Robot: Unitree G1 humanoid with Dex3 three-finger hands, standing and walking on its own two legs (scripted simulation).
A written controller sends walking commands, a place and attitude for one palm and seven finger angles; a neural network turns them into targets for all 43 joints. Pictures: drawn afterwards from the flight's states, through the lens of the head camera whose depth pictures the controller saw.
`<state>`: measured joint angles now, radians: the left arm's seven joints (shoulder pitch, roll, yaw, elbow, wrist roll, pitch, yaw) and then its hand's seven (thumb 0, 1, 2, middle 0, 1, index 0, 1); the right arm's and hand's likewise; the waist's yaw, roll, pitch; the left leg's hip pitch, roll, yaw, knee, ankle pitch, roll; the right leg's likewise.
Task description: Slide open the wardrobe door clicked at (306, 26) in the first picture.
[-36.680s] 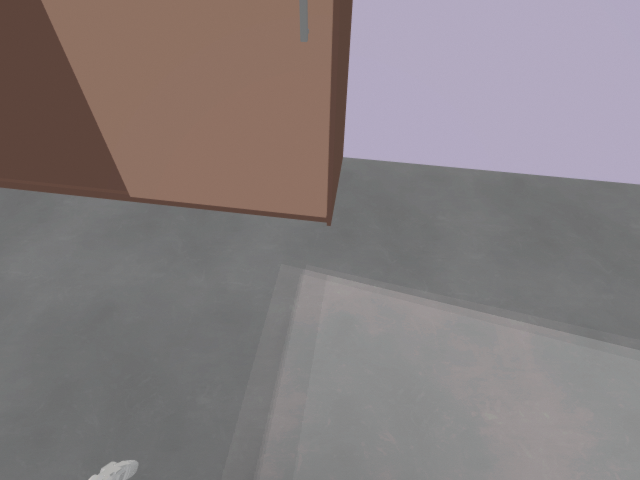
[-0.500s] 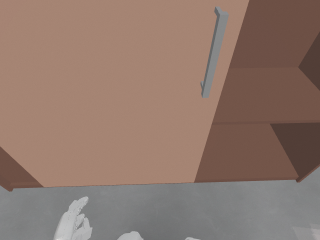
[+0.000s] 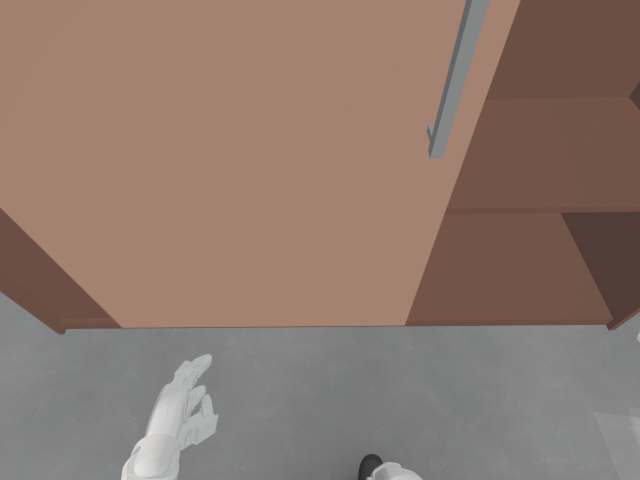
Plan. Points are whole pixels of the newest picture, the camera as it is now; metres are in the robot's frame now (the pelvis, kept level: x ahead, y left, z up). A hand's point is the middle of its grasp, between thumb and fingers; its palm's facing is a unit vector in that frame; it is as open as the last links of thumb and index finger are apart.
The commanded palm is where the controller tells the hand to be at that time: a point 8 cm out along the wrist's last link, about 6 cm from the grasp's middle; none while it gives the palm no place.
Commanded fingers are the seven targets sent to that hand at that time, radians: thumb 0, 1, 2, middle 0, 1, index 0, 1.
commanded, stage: stop stepping back and stand still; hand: right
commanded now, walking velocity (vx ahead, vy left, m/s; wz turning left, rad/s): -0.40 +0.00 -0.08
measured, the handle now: (451, 76) +0.60 -0.19 +0.18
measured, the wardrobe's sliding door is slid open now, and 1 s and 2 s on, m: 0.69 0.69 0.69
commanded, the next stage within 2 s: let the arm hang, fingers relaxed in 0.76 s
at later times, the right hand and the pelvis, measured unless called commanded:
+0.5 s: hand out of the picture +0.15 -0.29 +0.16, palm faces +0.53 +0.79 -0.32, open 7.4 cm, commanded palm +0.08 -0.32 +0.19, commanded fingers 0.00 -0.90 -0.90 0.20 0.30 0.20 0.30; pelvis -0.05 -0.02 +0.00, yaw -2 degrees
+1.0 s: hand (583, 442) +0.17 -0.29 -0.02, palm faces +0.21 +0.88 -0.44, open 7.4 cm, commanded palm none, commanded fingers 0.00 -0.90 -0.90 0.20 0.30 0.20 0.30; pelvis -0.04 -0.03 +0.00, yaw -4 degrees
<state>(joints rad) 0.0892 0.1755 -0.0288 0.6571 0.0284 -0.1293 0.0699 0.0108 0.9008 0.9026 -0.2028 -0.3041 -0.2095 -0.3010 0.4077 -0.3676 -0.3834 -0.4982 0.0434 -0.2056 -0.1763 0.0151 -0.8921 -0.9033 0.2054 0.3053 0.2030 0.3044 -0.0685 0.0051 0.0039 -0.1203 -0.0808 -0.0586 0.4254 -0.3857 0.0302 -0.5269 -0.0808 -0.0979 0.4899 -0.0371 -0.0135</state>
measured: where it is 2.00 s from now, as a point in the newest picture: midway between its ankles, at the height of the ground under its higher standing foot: outside the picture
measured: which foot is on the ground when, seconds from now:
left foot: down 0.00-1.00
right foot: down 0.00-0.32, up 0.34-0.44, down 0.46-1.00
